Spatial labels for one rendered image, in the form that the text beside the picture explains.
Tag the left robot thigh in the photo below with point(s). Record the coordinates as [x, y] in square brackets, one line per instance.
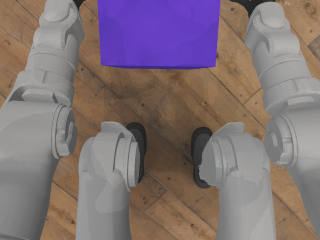
[103, 205]

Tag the right robot forearm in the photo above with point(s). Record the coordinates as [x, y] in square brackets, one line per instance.
[280, 65]

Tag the right robot shin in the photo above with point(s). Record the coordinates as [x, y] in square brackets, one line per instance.
[233, 127]

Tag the robot left hand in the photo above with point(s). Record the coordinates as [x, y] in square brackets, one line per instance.
[78, 3]

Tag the carton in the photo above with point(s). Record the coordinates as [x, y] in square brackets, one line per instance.
[158, 34]

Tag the robot right upper arm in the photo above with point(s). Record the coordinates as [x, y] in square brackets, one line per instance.
[292, 139]

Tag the robot right hand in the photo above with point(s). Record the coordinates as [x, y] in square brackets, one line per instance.
[251, 5]

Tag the left robot forearm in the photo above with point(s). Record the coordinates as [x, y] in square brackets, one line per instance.
[52, 61]

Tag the robot left upper arm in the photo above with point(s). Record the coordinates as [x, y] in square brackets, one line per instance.
[34, 136]

